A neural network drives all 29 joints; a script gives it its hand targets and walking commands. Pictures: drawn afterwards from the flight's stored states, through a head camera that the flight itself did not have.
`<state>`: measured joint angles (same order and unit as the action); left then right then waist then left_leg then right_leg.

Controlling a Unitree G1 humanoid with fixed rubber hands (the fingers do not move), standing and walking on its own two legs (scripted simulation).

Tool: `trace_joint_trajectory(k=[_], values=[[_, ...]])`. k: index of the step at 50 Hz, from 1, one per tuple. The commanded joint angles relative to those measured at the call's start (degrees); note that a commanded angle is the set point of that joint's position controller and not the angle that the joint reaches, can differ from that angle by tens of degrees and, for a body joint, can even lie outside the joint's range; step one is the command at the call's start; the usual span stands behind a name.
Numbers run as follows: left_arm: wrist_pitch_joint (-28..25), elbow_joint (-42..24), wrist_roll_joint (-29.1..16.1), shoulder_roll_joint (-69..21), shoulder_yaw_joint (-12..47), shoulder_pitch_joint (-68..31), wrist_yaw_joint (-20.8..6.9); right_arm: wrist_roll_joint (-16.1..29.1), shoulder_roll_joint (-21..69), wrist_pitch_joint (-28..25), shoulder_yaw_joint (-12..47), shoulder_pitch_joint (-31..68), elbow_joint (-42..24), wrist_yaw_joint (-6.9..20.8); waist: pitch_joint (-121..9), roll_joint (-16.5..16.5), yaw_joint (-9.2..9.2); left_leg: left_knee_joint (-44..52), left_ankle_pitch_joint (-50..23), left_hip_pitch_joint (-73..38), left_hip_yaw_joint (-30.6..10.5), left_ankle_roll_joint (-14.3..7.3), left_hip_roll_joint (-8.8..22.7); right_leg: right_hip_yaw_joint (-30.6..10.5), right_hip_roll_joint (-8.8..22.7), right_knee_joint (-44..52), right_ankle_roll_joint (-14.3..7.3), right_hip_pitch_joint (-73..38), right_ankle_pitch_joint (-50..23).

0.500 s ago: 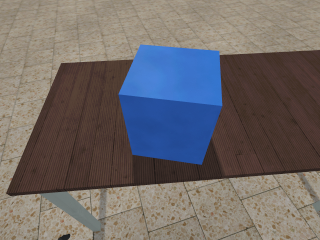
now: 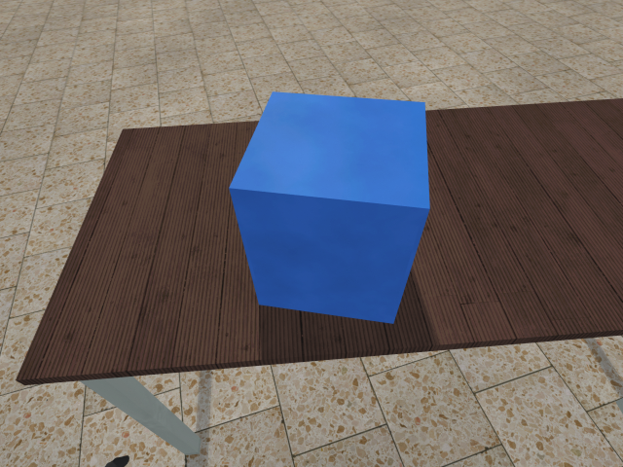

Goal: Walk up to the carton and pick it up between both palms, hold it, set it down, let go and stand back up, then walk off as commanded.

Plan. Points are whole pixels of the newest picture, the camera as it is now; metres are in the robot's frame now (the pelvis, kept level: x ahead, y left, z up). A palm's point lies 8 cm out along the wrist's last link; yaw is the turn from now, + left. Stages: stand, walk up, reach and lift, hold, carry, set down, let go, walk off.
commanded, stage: stand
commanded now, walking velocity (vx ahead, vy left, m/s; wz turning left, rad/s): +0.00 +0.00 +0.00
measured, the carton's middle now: (335, 211) +0.44 +0.00 +0.07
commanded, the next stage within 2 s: walk up in 0.14 s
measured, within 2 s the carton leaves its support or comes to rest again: neither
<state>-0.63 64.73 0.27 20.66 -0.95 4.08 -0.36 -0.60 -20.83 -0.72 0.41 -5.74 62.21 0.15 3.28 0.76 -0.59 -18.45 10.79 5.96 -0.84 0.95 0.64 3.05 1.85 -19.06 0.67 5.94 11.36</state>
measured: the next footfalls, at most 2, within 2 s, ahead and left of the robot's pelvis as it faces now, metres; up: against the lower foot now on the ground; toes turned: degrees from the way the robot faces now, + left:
right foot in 1.34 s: +0.04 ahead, -0.20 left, +0.00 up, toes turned +8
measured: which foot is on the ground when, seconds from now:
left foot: down 0.00-1.00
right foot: down 0.00-1.00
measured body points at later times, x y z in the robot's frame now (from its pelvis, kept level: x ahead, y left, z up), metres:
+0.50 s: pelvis +0.00 -0.01 -0.01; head +0.03 +0.00 +0.44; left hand +0.07 +0.31 -0.13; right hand +0.06 -0.33 -0.13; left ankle -0.01 +0.13 -0.75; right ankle -0.01 -0.12 -0.75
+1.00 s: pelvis -0.01 -0.06 -0.03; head +0.04 -0.05 +0.42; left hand +0.06 +0.27 -0.14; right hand +0.11 -0.38 -0.14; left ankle -0.02 +0.11 -0.75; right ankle +0.00 -0.20 -0.75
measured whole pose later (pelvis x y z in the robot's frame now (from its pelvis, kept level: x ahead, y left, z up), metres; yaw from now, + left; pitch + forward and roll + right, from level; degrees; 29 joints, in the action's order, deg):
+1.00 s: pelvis -0.01 -0.06 -0.03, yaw +7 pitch -2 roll +0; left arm 3.0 52.4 1.3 22.8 -4.5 5.9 -1.9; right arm -1.2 -23.8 -1.3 -1.6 -10.5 52.0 -2.6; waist 8.9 0.2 1.1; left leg -38.5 18.9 17.5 -3.4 3.2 3.8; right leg -0.9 1.3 -37.0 -0.6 14.8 21.0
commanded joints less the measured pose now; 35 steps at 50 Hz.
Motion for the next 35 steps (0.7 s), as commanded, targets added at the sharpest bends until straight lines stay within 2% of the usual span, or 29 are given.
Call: trace_joint_trajectory(k=[1,3,4,5,6,7,8,9,10,11,12,13,14,15,16,17,18,19,21,22,24,26,27,28,30,32,33,34,35], values=[[-0.5,-3.2,0.2,12.4,-2.4,-2.1,0.7,0.5,-10.2,-1.6,-1.6,2.2,-3.6,-0.2,-4.6,-0.4,0.91,1.8,-10.5,1.5,-4.5,-1.5,7.0,-4.5,6.2,3.0,-1.5,-2.0,-10.8],[-0.8,-2.4,0.2,14.1,-2.5,-2.2,0.7,-0.3,-11.4,-0.8,-1.6,0.5,-1.8,-0.7,-4.3,-1.5,-0.01,3.3,-8.6,0.0,-3.7,-1.7,7.4,-6.0,6.4,2.9,-1.9,-1.4,-7.9],[-0.9,-3.2,0.2,10.5,-1.0,-1.9,0.4,-0.3,-12.7,-1.1,-2.4,1.7,-2.8,-0.7,-4.8,-1.3,0.65,2.7,-6.5,0.1,-3.7,-2.4,7.6,-5.4,6.4,3.7,-1.5,-1.1,-6.3],[-0.8,-2.1,-0.4,13.1,-2.2,-1.4,0.7,-0.2,-12.0,-0.9,-2.6,0.6,-2.9,-0.7,-1.8,-2.4,0.86,3.5,-7.4,2.1,-4.9,-1.8,7.2,-4.0,5.9,4.1,-1.2,-0.6,-5.9],[-1.4,-2.8,-0.4,9.9,-1.1,-1.1,0.8,0.0,-12.0,-0.9,-1.8,0.8,-2.0,-0.8,-6.4,1.0,-0.23,2.7,-8.0,0.9,-4.6,-2.2,7.6,-6.7,7.4,3.3,-1.8,-3.2,-8.1],[-1.3,-3.3,-0.3,11.0,-1.3,-2.0,0.7,0.0,-10.0,-1.0,-1.6,2.1,-2.2,-0.6,-6.4,1.2,-0.11,2.6,-8.9,-0.2,-3.6,-2.0,7.4,-6.3,7.1,2.7,-1.7,-2.9,-7.3],[-1.3,-2.9,-0.1,13.2,-1.8,-1.5,0.8,0.1,-11.0,-1.1,-1.8,0.8,-2.6,-0.7,-5.7,-1.1,0.84,1.4,-9.4,-0.7,-5.1,-2.0,7.8,-6.8,6.5,3.7,-2.1,-0.8,-8.9],[-1.2,-3.1,0.2,12.6,-1.9,-4.4,0.7,-0.4,-11.2,-0.9,-2.0,2.5,-3.0,-1.0,-4.4,0.4,0.41,2.1,-8.8,0.9,-3.4,-1.9,7.1,-6.2,6.6,3.2,-2.0,-2.2,-10.0],[-1.2,-2.4,0.6,13.2,-2.0,-2.2,0.6,-0.1,-13.1,-0.7,-2.9,2.5,-2.1,-1.0,-4.2,-1.4,-0.06,3.0,-10.3,-1.1,-3.8,-1.8,7.2,-5.5,6.4,2.7,-1.7,-0.5,-11.2],[-1.5,-3.1,0.1,10.4,-1.9,-0.8,0.3,-0.1,-14.3,-1.2,-3.6,1.2,-2.6,-0.9,-4.9,-2.0,0.38,2.1,-9.8,-0.8,-4.1,-2.2,7.0,-5.3,6.1,3.5,-1.4,-1.1,-13.0],[-1.6,-1.5,0.1,14.0,-2.6,-1.7,0.8,-0.5,-13.3,-0.5,-2.6,-1.4,-1.5,-0.6,-2.8,-0.8,1.37,3.3,-8.5,0.2,-4.1,-1.6,6.8,-5.5,5.9,2.9,-1.9,-0.8,-9.4],[-1.3,-2.3,-0.1,12.6,-2.2,0.2,0.7,0.0,-13.0,-0.5,-2.3,-1.1,-1.6,-0.4,-4.1,-2.7,0.06,2.3,-7.7,1.4,-4.2,-2.5,7.6,-5.6,6.5,3.7,-2.4,-3.3,-10.1],[-1.3,-2.6,0.0,12.7,-2.2,-0.9,0.8,0.1,-11.8,-0.7,-2.2,-1.0,-2.0,-0.9,-4.6,1.3,0.8,2.3,-7.8,0.2,-3.7,-1.9,7.3,-6.5,6.8,3.5,-1.9,-1.6,-11.1],[-1.5,-2.9,0.1,10.6,-1.6,-1.2,0.9,-0.1,-10.0,-1.1,-1.4,-0.7,-3.0,-0.5,-3.0,-1.1,0.76,3.0,-9.0,1.8,-4.4,-1.7,7.8,-4.5,6.0,3.4,-1.7,-1.6,-9.8],[-1.1,-2.4,0.5,12.3,-1.9,-0.2,1.0,0.1,-11.3,-0.9,-1.3,-1.2,-2.3,-0.8,-5.5,-0.1,0.71,2.9,-7.6,-0.3,-4.0,-1.8,7.0,-5.4,6.1,2.6,-1.8,-1.9,-10.2],[0.4,-4.4,1.7,14.5,-4.3,0.5,-0.1,-0.5,-14.0,-1.3,-3.4,-2.7,-3.1,-1.8,-2.2,-5.4,-0.31,1.8,-7.3,5.5,-5.5,-2.8,6.0,-2.0,3.4,-1.5,-2.0,-2.2,-3.4],[1.0,-5.4,1.8,13.7,-4.3,0.6,-0.7,0.2,-14.4,-1.5,-3.7,-2.4,-3.8,-2.1,-3.5,-3.2,0.52,0.4,-8.5,5.4,-6.8,-3.7,7.2,-2.1,3.4,-2.2,-2.4,-2.4,-4.3],[1.6,-6.2,2.2,13.8,-4.9,1.6,-0.5,-0.4,-14.7,-1.7,-4.0,-3.3,-4.0,-2.5,-5.1,0.2,-0.22,-1.0,-9.7,3.1,-7.5,-4.2,7.4,-2.7,3.8,-3.8,-3.1,-0.2,-5.4],[1.8,-8.1,1.7,12.4,-5.1,1.0,-0.9,-0.3,-15.0,-2.1,-3.9,-3.5,-4.3,-2.8,-5.4,-0.1,-0.25,-0.2,-6.4,6.9,-8.9,-4.9,8.4,-2.1,4.2,-4.4,-3.3,-0.7,0.1],[2.2,-7.9,1.5,12.7,-5.4,1.7,-0.8,-0.6,-15.4,-2.1,-3.9,-4.6,-6.0,-3.0,-3.4,4.2,-0.08,-0.5,-6.4,6.8,-10.3,-5.6,8.4,-3.9,3.7,-5.8,-3.3,0.6,-1.2],[2.5,-9.4,1.5,13.5,-5.3,0.3,-1.1,-0.1,-16.3,-2.1,-4.5,-3.9,-6.8,-3.2,-4.2,3.9,0.47,-2.4,-10.3,8.1,-10.9,-6.5,8.7,-3.4,3.7,-6.6,-3.5,-0.2,-3.8],[2.2,-9.4,1.9,12.5,-5.3,2.3,-1.3,-0.3,-15.3,-1.8,-4.1,-3.7,-8.0,-3.3,-3.9,3.0,-0.49,-3.3,-6.6,11.5,-9.2,-5.3,7.3,-4.0,4.1,-4.7,-3.9,-1.0,-1.4],[2.4,-10.6,2.0,14.3,-5.9,0.6,-1.3,-0.2,-14.9,-1.5,-4.1,-5.4,-8.2,-3.3,-3.1,-0.5,0.39,-6.1,-5.6,12.5,-8.2,-4.9,5.9,-4.4,5.5,-4.0,-4.4,-1.8,-0.2],[2.4,-10.6,1.9,14.1,-6.3,1.2,-1.2,-0.4,-13.2,-1.5,-4.1,-5.1,-8.9,-3.4,-4.7,-3.1,-0.48,-10.7,-8.3,8.5,-4.0,-3.6,2.8,-5.5,8.3,-1.4,-6.4,-0.5,-3.1],[2.2,-12.3,1.8,14.8,-6.0,0.1,-1.3,-0.1,-12.8,-0.8,-4.2,-5.7,-9.0,-3.1,-5.2,-2.2,0.01,-15.8,-2.5,8.5,0.7,-1.9,-1.3,-7.1,11.2,-1.2,-9.4,0.3,-8.0],[2.2,-13.5,1.9,15.4,-6.3,-1.7,-1.3,-0.2,-11.1,-0.7,-4.0,-10.3,-8.4,-3.0,-5.5,-11.2,1.51,-17.5,6.4,6.6,0.8,-2.4,-0.2,-4.9,12.4,-2.3,-9.7,3.9,-5.8],[2.6,-14.5,1.8,15.0,-6.1,-1.5,-1.1,-0.5,-12.2,-0.7,-4.2,-11.9,-8.3,-3.0,-2.5,-9.2,2.06,-19.7,8.9,5.1,2.2,-2.6,-0.6,-5.4,13.0,-2.6,-10.0,8.7,-7.8],[2.7,-14.0,1.5,14.2,-5.6,-2.7,-1.2,-0.2,-12.6,-0.7,-4.3,-11.5,-7.0,-3.0,0.4,-10.9,2.11,-17.0,7.8,5.2,1.9,-2.4,0.3,-3.8,12.0,-3.8,-9.4,10.5,-7.7],[2.7,-14.8,1.7,13.3,-5.6,-2.3,-1.2,-0.4,-13.5,-1.0,-5.1,-12.2,-7.7,-3.2,1.5,-7.1,2.82,-9.3,2.6,5.1,0.6,-3.7,1.2,-3.9,10.3,-6.3,-8.1,10.2,-5.1]])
